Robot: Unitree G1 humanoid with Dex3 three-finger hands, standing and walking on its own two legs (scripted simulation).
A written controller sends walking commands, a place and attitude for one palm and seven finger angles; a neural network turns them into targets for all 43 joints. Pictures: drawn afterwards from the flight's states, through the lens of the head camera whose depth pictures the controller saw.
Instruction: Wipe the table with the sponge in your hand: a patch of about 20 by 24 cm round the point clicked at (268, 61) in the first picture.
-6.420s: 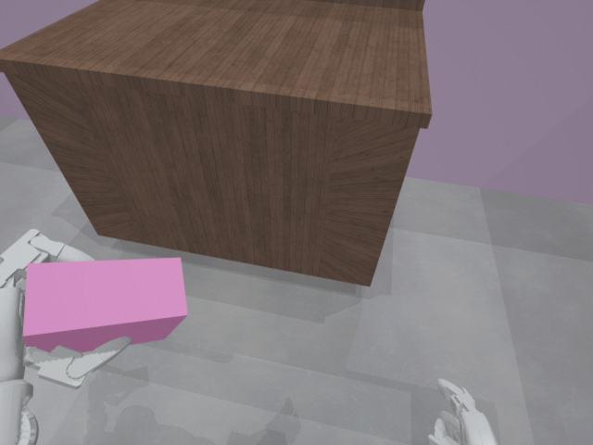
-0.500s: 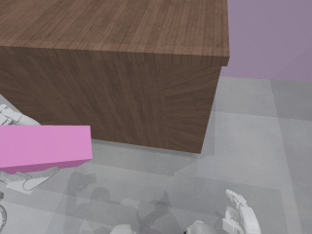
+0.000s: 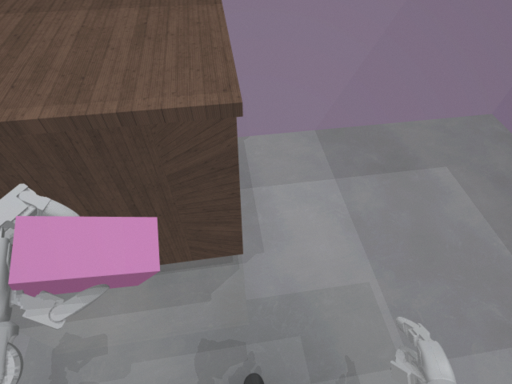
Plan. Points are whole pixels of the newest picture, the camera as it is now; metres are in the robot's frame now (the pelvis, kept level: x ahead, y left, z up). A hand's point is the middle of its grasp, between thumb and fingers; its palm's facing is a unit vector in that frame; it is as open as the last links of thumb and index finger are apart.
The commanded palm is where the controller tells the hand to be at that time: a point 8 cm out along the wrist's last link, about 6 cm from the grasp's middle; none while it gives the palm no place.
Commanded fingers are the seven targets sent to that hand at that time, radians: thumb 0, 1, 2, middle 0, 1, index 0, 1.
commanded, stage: turn to face it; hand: left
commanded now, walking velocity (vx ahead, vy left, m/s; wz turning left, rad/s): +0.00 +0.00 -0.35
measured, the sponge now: (109, 256) +0.24 +0.19 +0.14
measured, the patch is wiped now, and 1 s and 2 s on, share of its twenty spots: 0.00 0.00 0.00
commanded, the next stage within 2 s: take the last steps up to it in 0.26 s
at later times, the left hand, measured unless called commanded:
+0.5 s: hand (155, 257) +0.22 +0.13 +0.17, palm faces +0.14 -0.84 -0.53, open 10.6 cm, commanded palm +0.17 +0.20 +0.18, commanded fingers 0.00 0.10 1.30 -1.20 -1.60 -1.20 -1.60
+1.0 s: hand (158, 236) +0.25 +0.13 +0.17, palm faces +0.24 -0.82 -0.51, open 10.6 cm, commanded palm +0.20 +0.19 +0.18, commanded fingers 0.00 0.10 1.30 -1.20 -1.60 -1.20 -1.60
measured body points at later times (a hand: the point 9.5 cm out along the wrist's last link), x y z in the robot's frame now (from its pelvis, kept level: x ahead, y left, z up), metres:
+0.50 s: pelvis -0.03 -0.05 +0.00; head +0.01 -0.05 +0.44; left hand +0.21 +0.17 +0.20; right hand +0.07 -0.33 -0.09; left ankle -0.02 +0.06 -0.73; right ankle +0.02 -0.15 -0.73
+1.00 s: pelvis +0.01 -0.07 +0.01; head +0.04 -0.09 +0.46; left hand +0.23 +0.17 +0.20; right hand +0.13 -0.32 -0.10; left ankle +0.06 +0.08 -0.69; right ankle -0.03 -0.17 -0.73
